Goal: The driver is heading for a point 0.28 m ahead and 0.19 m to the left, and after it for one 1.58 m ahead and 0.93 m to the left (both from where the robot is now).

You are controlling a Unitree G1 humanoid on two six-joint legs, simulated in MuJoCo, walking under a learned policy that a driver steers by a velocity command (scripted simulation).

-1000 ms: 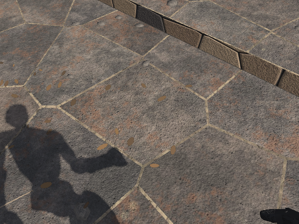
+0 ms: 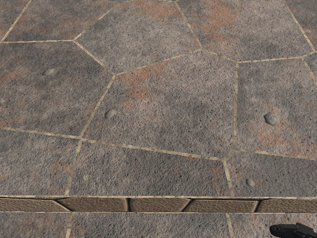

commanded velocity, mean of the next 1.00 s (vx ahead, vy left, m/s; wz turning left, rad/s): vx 1.00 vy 0.00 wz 0.85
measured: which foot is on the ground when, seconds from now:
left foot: down 0.00-0.38, up 0.40-0.66, down 0.68-1.00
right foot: down 0.00-0.02, up 0.04-0.26, down 0.28-0.32, up 0.34-0.38, down 0.40-0.68, up 0.70-1.00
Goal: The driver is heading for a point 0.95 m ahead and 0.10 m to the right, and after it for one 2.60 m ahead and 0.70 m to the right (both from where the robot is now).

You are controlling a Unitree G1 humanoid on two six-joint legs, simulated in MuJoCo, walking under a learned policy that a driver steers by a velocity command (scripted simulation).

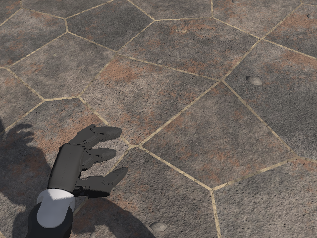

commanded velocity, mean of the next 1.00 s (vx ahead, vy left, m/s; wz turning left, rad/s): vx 1.00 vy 0.00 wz -0.03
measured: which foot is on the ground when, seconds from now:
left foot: down 0.00-0.04, up 0.06-0.44, down 0.46-0.88, up 0.90-1.00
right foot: up 0.00-0.04, down 0.06-0.46, up 0.48-0.86, down 0.88-1.00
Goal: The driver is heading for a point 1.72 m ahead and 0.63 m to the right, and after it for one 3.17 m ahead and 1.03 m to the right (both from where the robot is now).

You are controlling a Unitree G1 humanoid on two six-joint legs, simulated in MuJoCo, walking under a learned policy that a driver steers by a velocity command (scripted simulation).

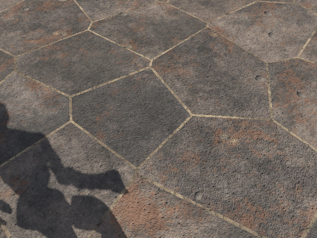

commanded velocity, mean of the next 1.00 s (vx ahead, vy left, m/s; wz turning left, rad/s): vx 0.33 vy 0.00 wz -0.87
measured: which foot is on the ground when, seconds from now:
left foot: up 0.00-0.28, down 0.30-0.76, up 0.78-1.00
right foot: down 0.00-0.30, up 0.32-0.74, down 0.76-1.00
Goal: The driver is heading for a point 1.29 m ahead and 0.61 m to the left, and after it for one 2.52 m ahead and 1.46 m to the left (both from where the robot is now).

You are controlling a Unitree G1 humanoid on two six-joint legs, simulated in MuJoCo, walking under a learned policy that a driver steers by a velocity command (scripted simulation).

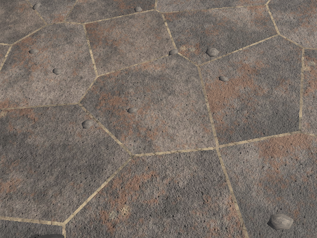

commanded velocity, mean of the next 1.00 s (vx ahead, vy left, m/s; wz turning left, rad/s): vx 0.32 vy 0.00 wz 0.73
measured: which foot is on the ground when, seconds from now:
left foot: up 0.00-0.16, down 0.18-0.54, up 0.56-1.00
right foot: down 0.00-0.18, up 0.20-0.52, down 0.54-1.00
